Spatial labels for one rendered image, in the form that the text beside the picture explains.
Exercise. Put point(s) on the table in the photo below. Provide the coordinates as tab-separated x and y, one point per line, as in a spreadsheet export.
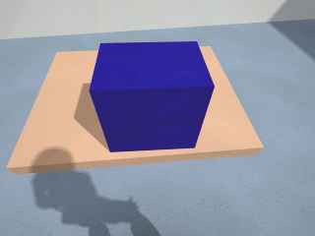
63	131

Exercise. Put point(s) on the carton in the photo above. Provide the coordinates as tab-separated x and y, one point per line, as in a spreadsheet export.
151	95

